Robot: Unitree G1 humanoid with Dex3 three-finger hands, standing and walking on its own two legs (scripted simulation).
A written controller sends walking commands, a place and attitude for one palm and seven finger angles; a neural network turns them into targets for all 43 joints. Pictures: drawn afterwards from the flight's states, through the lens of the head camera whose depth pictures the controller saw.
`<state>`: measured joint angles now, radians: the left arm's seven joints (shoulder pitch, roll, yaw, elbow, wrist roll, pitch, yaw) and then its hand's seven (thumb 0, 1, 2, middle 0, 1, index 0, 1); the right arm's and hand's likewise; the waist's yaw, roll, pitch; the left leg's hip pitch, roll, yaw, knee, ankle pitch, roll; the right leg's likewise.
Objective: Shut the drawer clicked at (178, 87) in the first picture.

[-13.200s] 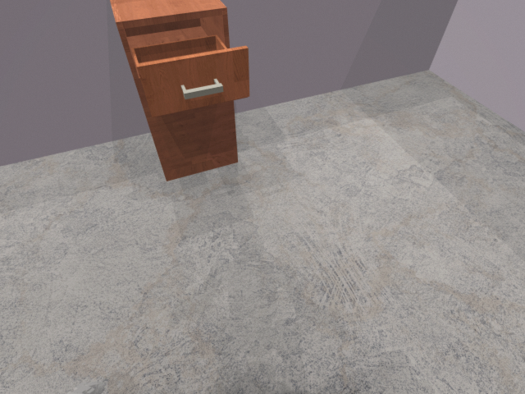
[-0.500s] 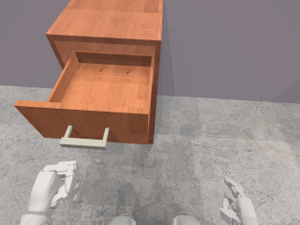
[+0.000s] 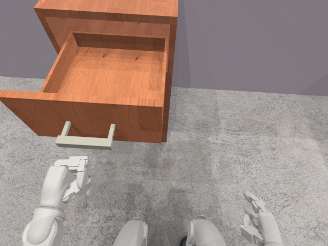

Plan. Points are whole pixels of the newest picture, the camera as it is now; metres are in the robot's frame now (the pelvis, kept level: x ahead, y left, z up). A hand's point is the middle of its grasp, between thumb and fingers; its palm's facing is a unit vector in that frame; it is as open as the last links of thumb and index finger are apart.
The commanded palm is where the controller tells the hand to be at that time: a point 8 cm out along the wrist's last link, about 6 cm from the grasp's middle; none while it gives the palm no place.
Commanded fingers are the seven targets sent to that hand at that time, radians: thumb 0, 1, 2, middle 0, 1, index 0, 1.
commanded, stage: bring the fist close to the handle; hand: left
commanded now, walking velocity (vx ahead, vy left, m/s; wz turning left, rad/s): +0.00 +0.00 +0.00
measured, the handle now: (87, 134) +0.37 +0.21 +0.02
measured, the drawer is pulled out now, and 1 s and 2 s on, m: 0.30 0.30 0.17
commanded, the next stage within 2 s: push the drawer shut in 0.54 s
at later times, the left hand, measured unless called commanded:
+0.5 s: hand (97, 175) +0.27 +0.17 +0.02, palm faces -0.04 -1.00 -0.05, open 3.3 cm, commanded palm +0.25 +0.22 +0.02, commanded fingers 0.00 0.90 0.90 -1.40 -1.60 -1.40 -1.60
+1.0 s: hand (99, 166) +0.29 +0.17 +0.01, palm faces -0.05 -1.00 -0.07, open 3.0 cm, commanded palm +0.29 +0.22 +0.02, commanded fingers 0.00 0.90 0.90 -1.40 -1.60 -1.40 -1.60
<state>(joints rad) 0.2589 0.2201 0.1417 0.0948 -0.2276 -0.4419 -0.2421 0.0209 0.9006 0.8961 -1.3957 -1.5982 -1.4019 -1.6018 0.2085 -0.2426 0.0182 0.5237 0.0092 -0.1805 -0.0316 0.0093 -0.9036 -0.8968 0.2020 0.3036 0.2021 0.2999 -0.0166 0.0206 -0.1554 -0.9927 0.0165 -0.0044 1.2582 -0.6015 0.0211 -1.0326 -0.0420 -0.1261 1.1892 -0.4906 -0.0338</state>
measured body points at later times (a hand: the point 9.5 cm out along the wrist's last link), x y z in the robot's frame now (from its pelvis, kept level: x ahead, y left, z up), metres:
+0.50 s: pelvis +0.00 +0.01 -0.01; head +0.10 +0.02 +0.43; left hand +0.27 +0.22 +0.02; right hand +0.17 -0.23 -0.10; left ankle +0.00 +0.10 -0.63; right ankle +0.04 -0.11 -0.63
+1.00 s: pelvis +0.00 +0.00 -0.01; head +0.11 +0.01 +0.43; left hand +0.29 +0.22 +0.02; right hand +0.17 -0.24 -0.11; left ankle +0.00 +0.10 -0.63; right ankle +0.04 -0.11 -0.63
